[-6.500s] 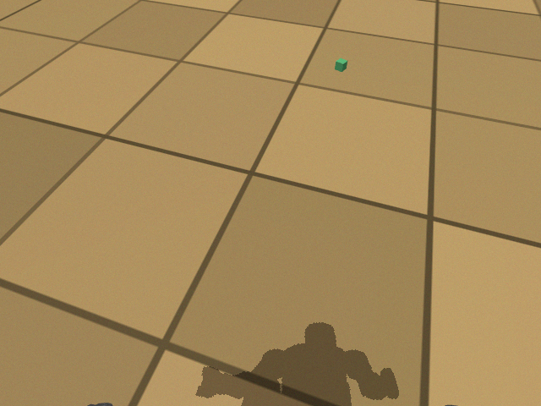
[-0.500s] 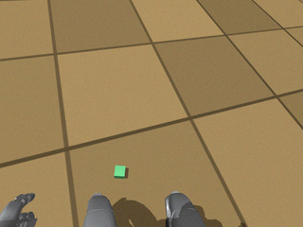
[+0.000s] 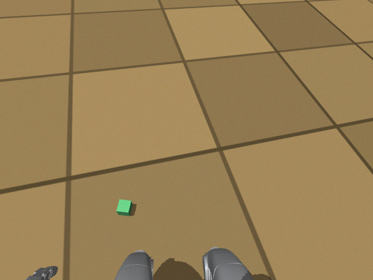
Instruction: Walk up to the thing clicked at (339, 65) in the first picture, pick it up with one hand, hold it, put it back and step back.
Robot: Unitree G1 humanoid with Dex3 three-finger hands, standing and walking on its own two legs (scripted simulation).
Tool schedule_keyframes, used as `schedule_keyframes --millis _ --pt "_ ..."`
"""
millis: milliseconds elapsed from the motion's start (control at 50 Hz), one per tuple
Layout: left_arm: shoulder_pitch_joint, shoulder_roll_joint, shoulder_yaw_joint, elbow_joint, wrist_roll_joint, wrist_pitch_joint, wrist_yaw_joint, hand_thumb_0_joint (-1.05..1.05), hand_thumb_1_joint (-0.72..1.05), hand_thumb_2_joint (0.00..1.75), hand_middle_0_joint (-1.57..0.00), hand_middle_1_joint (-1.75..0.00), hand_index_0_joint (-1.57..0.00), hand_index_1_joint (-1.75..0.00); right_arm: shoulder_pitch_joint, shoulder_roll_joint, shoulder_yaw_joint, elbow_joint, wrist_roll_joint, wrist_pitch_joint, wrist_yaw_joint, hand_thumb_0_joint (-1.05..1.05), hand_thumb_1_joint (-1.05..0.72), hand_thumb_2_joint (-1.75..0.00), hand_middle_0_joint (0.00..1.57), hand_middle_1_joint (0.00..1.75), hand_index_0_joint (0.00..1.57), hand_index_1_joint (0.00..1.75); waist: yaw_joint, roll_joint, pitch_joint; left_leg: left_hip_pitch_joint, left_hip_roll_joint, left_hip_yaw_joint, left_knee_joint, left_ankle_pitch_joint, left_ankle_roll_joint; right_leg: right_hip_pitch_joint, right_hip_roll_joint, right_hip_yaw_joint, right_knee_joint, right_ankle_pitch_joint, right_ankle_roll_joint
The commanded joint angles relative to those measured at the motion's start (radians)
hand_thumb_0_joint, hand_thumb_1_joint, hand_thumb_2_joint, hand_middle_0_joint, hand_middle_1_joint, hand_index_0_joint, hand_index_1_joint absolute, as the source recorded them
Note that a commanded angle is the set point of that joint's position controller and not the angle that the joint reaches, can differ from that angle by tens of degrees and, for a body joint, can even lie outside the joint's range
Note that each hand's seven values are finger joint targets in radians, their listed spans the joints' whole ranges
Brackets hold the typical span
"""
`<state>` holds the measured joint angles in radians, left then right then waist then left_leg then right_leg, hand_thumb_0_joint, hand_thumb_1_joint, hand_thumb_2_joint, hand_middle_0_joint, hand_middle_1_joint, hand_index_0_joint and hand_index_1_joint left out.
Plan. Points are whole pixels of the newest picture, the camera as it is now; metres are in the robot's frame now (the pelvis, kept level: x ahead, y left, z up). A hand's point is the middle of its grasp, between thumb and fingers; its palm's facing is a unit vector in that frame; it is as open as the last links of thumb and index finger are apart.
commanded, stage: walk up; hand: left
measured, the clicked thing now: (124, 207) +0.46 +0.27 -0.71
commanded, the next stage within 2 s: none
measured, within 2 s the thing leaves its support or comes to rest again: neither
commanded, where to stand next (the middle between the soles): +0.08 +0.01 m, yaw +1 degrees
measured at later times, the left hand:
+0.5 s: hand out of the picture -0.03 +0.24 -0.11, palm faces +0.06 -0.87 -0.49, open 7.4 cm
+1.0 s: hand (54, 277) +0.12 +0.29 -0.13, palm faces +0.02 -0.91 -0.42, open 7.4 cm
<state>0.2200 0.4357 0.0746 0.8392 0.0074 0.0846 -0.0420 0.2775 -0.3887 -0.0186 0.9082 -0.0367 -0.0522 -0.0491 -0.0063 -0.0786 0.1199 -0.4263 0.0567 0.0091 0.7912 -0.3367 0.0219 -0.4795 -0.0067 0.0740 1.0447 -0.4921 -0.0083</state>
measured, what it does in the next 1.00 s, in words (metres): steps on the spot: right foot, then left foot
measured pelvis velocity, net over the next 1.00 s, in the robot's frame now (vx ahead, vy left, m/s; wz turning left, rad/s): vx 0.04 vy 0.01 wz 0.05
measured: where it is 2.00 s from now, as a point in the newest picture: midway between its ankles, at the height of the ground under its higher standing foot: outside the picture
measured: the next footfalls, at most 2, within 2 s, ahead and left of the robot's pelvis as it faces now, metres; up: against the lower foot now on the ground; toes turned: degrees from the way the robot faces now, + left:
right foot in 0.06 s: +0.05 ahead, -0.17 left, +0.00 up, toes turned +2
left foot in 0.54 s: +0.09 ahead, +0.13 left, +0.00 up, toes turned +4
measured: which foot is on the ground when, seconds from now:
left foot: down 0.00-0.06, up 0.08-0.52, down 0.54-1.00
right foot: up 0.00-0.04, down 0.06-0.58, up 0.60-0.76, down 0.78-1.00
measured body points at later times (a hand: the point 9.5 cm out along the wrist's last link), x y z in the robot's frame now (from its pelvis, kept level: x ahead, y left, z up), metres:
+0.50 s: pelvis +0.03 -0.04 +0.02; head +0.08 -0.06 +0.46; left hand -0.03 +0.29 -0.07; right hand +0.18 -0.34 -0.11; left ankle +0.07 +0.10 -0.69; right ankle +0.01 -0.17 -0.70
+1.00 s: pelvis +0.04 +0.01 +0.01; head +0.07 +0.01 +0.46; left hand +0.12 +0.33 -0.10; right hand +0.14 -0.31 -0.11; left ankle +0.05 +0.12 -0.71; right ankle +0.09 -0.14 -0.70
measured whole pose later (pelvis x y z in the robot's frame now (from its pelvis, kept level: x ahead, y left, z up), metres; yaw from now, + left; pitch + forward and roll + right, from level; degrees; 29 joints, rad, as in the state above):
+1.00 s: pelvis +0.04 +0.01 +0.01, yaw +3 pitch -2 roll +0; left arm 0.15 0.40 0.01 0.97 0.01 -0.04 0.03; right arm 0.14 -0.40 -0.04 1.00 -0.01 0.02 0.02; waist 0.00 0.00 0.10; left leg -0.32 0.01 0.01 0.72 -0.37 0.01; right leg -0.35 -0.05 0.02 0.72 -0.34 0.02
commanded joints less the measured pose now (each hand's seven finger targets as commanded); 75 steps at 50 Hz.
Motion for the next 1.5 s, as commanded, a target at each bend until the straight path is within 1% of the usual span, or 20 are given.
schedule_keyframes --millis 0,20,60,80,180,320,440,500,520,540,560,640,740,780,800,820,880,940,1040,1480 --pt "0.166 0.166 0.069 0.033 -0.001 -0.071 0.025 0.00 0.90 0.90 -0.20 -0.30 -0.20 -0.30 -0.093 -0.284 -0.089 -0.083 -0.021 0.028 0.014 0.00 -0.90 -0.90 0.20 0.30 0.20 0.30 0.070 0.205 -0.105 -0.178 0.055 -0.112 -0.182 -0.390 0.122 0.323 0.035 -0.123 -0.379 0.045 0.029" --pt "0.176 0.191 0.074 0.039 0.011 -0.084 0.041 0.00 0.90 0.90 -0.20 -0.30 -0.20 -0.30 -0.053 -0.230 -0.078 -0.076 -0.019 0.046 0.013 0.00 -0.90 -0.90 0.20 0.30 0.20 0.30 0.075 0.075 -0.058 -0.231 0.003 -0.059 0.005 -0.374 0.090 0.319 0.038 -0.047 -0.485 -0.016 0.024" --pt "0.195 0.365 0.096 0.008 0.032 -0.119 0.067 0.00 0.90 0.90 -0.20 -0.30 -0.20 -0.30 -0.142 -0.193 -0.071 -0.148 -0.012 0.047 0.020 0.00 -0.90 -0.90 0.20 0.30 0.20 0.30 0.107 -0.098 0.018 -0.491 -0.081 -0.155 0.353 -0.232 0.019 0.211 -0.366 0.767 -0.871 -0.555 -0.156" --pt "0.099 0.385 0.101 -0.013 0.026 -0.134 0.075 0.00 0.90 0.90 -0.20 -0.30 -0.20 -0.30 -0.185 -0.268 -0.091 -0.135 -0.007 0.039 0.020 0.00 -0.90 -0.90 0.20 0.30 0.20 0.30 0.085 0.034 0.101 -0.482 -0.023 -0.227 0.371 -0.151 0.010 0.138 -0.418 0.821 -0.914 -0.574 -0.184" --pt "0.104 0.245 0.066 0.043 0.016 -0.183 0.090 0.00 0.90 0.90 -0.20 -0.30 -0.20 -0.30 -0.026 -0.243 -0.108 -0.022 0.013 0.052 0.062 0.00 -0.90 -0.90 0.20 0.30 0.20 0.30 0.011 -0.020 0.012 -0.252 -0.018 -0.169 0.283 0.069 -0.006 0.237 -0.228 0.300 -0.733 0.101 -0.025" --pt "0.243 0.205 0.050 0.056 0.016 -0.190 0.106 0.00 0.90 0.90 -0.20 -0.30 -0.20 -0.30 -0.164 -0.184 -0.096 -0.090 0.009 0.082 0.084 0.00 -0.90 -0.90 0.20 0.30 0.20 0.30 0.064 -0.082 -0.043 -0.195 -0.043 -0.107 0.141 0.063 -0.010 0.403 -0.216 0.123 -0.598 0.788 -0.051" --pt "0.238 0.234 0.046 0.017 0.003 -0.173 0.107 0.00 0.90 0.90 -0.20 -0.30 -0.20 -0.30 -0.220 -0.169 -0.090 -0.110 0.017 0.074 0.084 0.00 -0.90 -0.90 0.20 0.30 0.20 0.30 0.063 -0.105 -0.096 -0.051 -0.029 -0.018 -0.062 -0.025 0.010 0.404 -0.241 0.118 -0.497 0.841 -0.133" --pt "0.177 0.233 0.028 -0.009 -0.009 -0.162 0.106 0.00 0.90 0.90 -0.20 -0.30 -0.20 -0.30 -0.128 -0.184 -0.101 -0.079 0.011 0.056 0.082 0.00 -0.90 -0.90 0.20 0.30 0.20 0.30 -0.013 -0.046 -0.150 0.251 -0.057 -0.002 -0.283 0.078 0.050 0.225 -0.198 0.050 -0.349 0.708 -0.119" --pt "0.191 0.194 0.014 -0.024 -0.012 -0.163 0.106 0.00 0.90 0.90 -0.20 -0.30 -0.20 -0.30 -0.035 -0.245 -0.122 -0.058 0.000 0.047 0.074 0.00 -0.90 -0.90 0.20 0.30 0.20 0.30 -0.053 0.088 -0.228 0.436 0.008 -0.127 -0.333 0.144 0.091 0.117 -0.143 0.005 -0.172 0.599 -0.067" --pt "0.194 0.146 -0.004 -0.038 -0.024 -0.166 0.107 0.00 0.90 0.90 -0.20 -0.30 -0.20 -0.30 -0.033 -0.338 -0.147 -0.070 0.007 0.046 0.069 0.00 -0.90 -0.90 0.20 0.30 0.20 0.30 -0.065 0.319 -0.257 0.553 0.230 -0.434 -0.357 0.212 0.207 -0.122 0.008 -0.126 0.019 0.202 -0.004" --pt "0.136 0.200 0.010 -0.016 -0.011 -0.157 0.120 0.00 0.90 0.90 -0.20 -0.30 -0.20 -0.30 -0.016 -0.333 -0.147 -0.071 0.035 0.049 0.071 0.00 -0.90 -0.90 0.20 0.30 0.20 0.30 -0.084 0.283 -0.241 0.432 0.344 -0.539 -0.400 0.187 0.320 -0.099 -0.013 -0.072 0.061 -0.154 -0.013" --pt "0.158 0.181 0.006 0.031 -0.016 -0.159 0.095 0.00 0.90 0.90 -0.20 -0.30 -0.20 -0.30 -0.167 -0.244 -0.102 -0.096 0.026 0.051 0.059 0.00 -0.90 -0.90 0.20 0.30 0.20 0.30 0.003 0.241 -0.060 0.121 0.175 -0.249 -0.369 0.204 0.216 0.042 -0.059 -0.066 -0.141 -0.032 -0.014" --pt "0.183 0.172 0.020 0.085 0.010 -0.167 0.099 0.00 0.90 0.90 -0.20 -0.30 -0.20 -0.30 -0.233 -0.176 -0.065 -0.104 0.037 0.072 0.068 0.00 -0.90 -0.90 0.20 0.30 0.20 0.30 0.057 0.187 -0.126 -0.030 0.081 -0.147 -0.201 0.126 0.104 0.349 0.001 -0.090 -0.491 0.286 -0.010" --pt "0.120 0.278 0.033 0.058 0.024 -0.181 0.105 0.00 0.90 0.90 -0.20 -0.30 -0.20 -0.30 -0.217 -0.114 -0.048 -0.095 0.043 0.080 0.068 0.00 -0.90 -0.90 0.20 0.30 0.20 0.30 0.044 -0.033 -0.114 -0.102 -0.042 -0.076 0.017 -0.086 0.012 0.283 -0.338 0.413 -0.718 0.159 -0.150" --pt "0.012 0.329 0.041 0.042 0.019 -0.177 0.105 0.00 0.90 0.90 -0.20 -0.30 -0.20 -0.30 -0.216 -0.185 -0.076 -0.072 0.031 0.086 0.058 0.00 -0.90 -0.90 0.20 0.30 0.20 0.30 0.029 -0.051 -0.086 -0.014 -0.013 -0.079 0.153 -0.222 0.003 0.145 -0.425 0.466 -0.711 0.180 -0.256" --pt "-0.031 0.289 0.035 0.031 0.017 -0.176 0.103 0.00 0.90 0.90 -0.20 -0.30 -0.20 -0.30 -0.185 -0.198 -0.080 -0.049 0.034 0.084 0.060 0.00 -0.90 -0.90 0.20 0.30 0.20 0.30 0.007 -0.013 -0.082 0.015 0.007 -0.095 0.145 -0.205 0.003 0.137 -0.391 0.399 -0.676 0.228 -0.259" --pt "-0.099 0.235 0.006 0.041 0.013 -0.163 0.091 0.00 0.90 0.90 -0.20 -0.30 -0.20 -0.30 -0.105 -0.177 -0.079 0.018 0.038 0.058 0.066 0.00 -0.90 -0.90 0.20 0.30 0.20 0.30 -0.042 -0.042 -0.122 0.189 -0.009 -0.034 -0.129 0.006 0.021 0.097 -0.230 0.132 -0.543 0.360 -0.126" --pt "-0.056 0.144 -0.019 0.067 -0.013 -0.136 0.077 0.00 0.90 0.90 -0.20 -0.30 -0.20 -0.30 -0.195 -0.258 -0.078 0.017 0.027 0.029 0.058 0.00 -0.90 -0.90 0.20 0.30 0.20 0.30 0.030 0.157 -0.121 0.155 0.204 -0.379 -0.393 0.142 0.134 0.107 -0.009 -0.064 -0.351 0.146 0.003" --pt "-0.106 0.179 -0.020 0.129 -0.015 -0.148 0.069 0.00 0.90 0.90 -0.20 -0.30 -0.20 -0.30 -0.227 -0.207 -0.047 0.064 0.038 0.030 0.055 0.00 -0.90 -0.90 0.20 0.30 0.20 0.30 0.024 0.162 -0.159 0.103 0.069 -0.147 -0.332 0.243 0.035 0.337 -0.083 0.015 -0.508 0.429 -0.033" --pt "-0.204 0.143 -0.043 0.262 -0.003 -0.137 0.057 0.00 0.90 0.90 -0.20 -0.30 -0.20 -0.30 -0.289 -0.179 -0.048 0.167 0.040 0.044 0.058 0.00 -0.90 -0.90 0.20 0.30 0.20 0.30 -0.001 0.064 -0.165 0.341 0.057 -0.060 -0.480 0.227 0.005 0.320 -0.128 0.026 -0.745 0.466 0.002"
